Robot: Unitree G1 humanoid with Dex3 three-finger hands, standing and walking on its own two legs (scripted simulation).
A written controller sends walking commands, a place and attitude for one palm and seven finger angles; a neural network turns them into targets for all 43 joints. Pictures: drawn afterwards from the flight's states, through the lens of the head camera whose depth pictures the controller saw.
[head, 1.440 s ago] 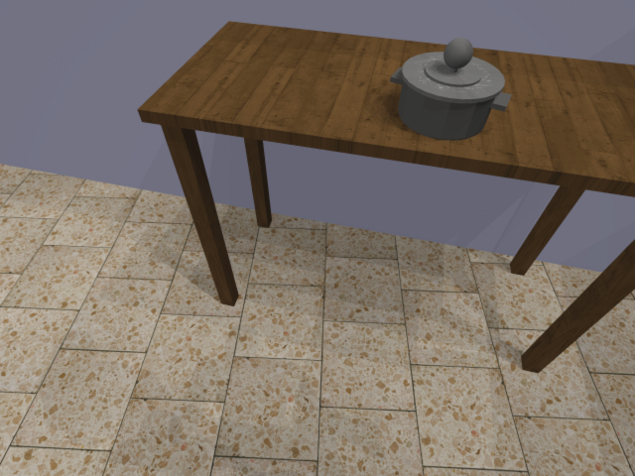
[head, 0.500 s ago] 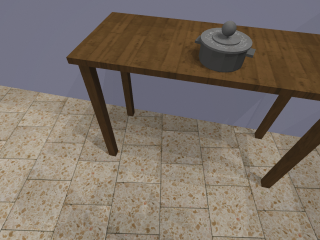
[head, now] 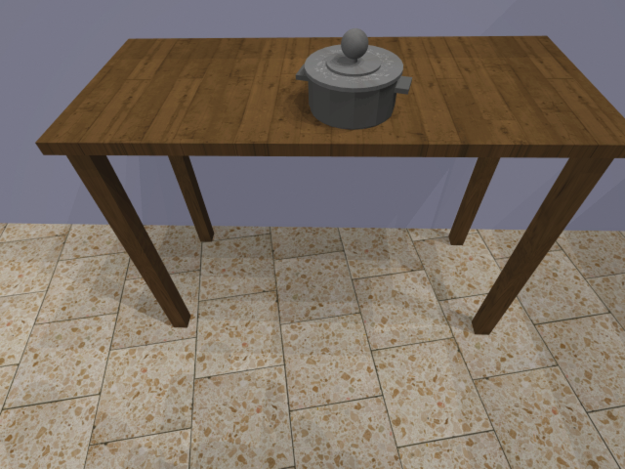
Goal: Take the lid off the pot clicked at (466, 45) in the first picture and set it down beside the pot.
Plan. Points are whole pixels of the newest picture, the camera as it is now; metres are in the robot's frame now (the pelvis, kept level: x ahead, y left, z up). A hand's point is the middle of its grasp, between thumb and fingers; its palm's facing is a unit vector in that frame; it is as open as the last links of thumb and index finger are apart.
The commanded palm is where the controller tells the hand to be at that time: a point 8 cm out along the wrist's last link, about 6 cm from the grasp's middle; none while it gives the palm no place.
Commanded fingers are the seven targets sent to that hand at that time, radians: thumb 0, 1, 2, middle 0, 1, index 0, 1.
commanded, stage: take the last steps up to it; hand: left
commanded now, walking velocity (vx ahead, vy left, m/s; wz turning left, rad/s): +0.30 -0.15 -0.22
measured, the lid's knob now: (354, 43) +0.80 -0.05 +0.18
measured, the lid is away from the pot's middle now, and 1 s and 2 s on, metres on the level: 0.00 0.00 0.00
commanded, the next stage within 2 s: come to a stop and stand still in 0.64 s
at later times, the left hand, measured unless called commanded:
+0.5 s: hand out of the picture +0.10 +0.08 -0.17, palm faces +0.04 -0.99 -0.15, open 7.3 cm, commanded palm none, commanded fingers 0.00 0.90 0.90 -0.20 -0.30 -0.20 -0.30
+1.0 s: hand (304, 307) +0.44 +0.04 -0.18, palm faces -0.09 -0.96 -0.25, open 7.3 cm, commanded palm none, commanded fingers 0.00 0.90 0.90 -0.20 -0.30 -0.20 -0.30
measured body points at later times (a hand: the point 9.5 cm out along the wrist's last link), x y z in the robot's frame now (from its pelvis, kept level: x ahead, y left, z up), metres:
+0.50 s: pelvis +0.17 -0.07 +0.00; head +0.19 -0.07 +0.45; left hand +0.10 +0.13 -0.16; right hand +0.26 -0.30 -0.15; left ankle +0.26 +0.04 -0.69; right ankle +0.03 -0.11 -0.73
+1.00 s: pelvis +0.35 -0.15 -0.01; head +0.39 -0.15 +0.44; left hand +0.44 +0.09 -0.16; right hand +0.30 -0.38 -0.16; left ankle +0.30 +0.01 -0.73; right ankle +0.42 -0.29 -0.73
